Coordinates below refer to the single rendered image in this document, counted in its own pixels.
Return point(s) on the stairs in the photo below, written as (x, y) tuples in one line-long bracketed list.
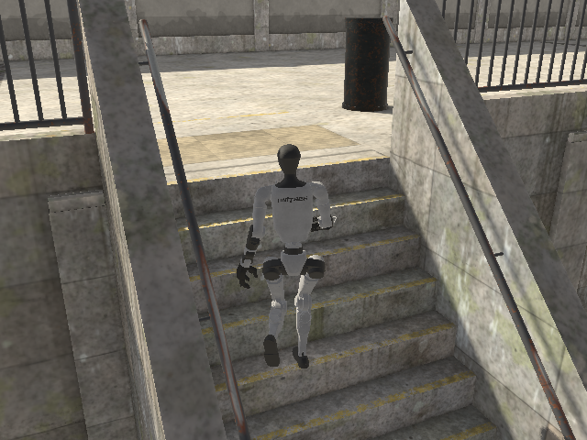
[(381, 364)]

